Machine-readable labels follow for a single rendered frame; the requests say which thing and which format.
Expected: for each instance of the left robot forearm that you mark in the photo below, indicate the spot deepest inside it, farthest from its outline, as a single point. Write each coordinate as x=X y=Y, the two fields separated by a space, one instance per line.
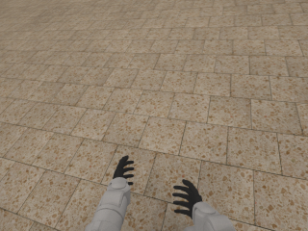
x=111 y=210

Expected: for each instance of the right robot forearm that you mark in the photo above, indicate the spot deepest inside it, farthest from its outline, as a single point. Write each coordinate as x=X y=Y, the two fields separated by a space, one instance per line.
x=206 y=218

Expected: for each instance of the left robot hand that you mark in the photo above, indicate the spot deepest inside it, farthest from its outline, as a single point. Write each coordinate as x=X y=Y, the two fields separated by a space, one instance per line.
x=120 y=170

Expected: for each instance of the right robot hand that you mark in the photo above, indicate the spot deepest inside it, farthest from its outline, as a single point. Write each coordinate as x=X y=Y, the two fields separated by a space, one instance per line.
x=192 y=196

